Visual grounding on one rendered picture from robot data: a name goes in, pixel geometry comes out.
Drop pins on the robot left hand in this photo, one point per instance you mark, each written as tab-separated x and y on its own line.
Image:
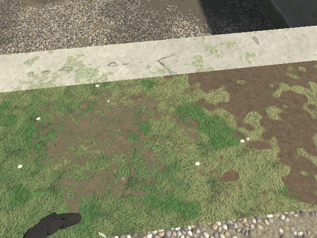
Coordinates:
52	223

